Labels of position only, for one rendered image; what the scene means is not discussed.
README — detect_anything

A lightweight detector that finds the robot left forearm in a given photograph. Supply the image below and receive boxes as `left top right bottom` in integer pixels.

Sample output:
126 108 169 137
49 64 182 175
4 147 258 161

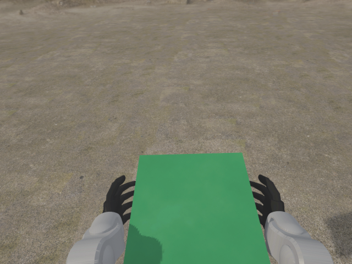
66 212 125 264

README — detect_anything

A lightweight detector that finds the right robot hand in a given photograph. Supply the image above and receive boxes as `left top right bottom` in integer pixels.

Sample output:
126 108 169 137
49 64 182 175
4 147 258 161
249 174 285 229

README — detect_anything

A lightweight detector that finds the left robot hand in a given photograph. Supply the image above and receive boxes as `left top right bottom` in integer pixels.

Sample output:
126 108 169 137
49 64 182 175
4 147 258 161
102 175 136 225

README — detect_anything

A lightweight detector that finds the robot right forearm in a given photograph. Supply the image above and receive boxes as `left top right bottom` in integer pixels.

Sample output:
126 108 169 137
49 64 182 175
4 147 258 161
264 211 334 264

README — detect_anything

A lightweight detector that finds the carton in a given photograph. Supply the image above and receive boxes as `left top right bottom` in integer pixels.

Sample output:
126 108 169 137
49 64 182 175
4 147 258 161
123 152 271 264

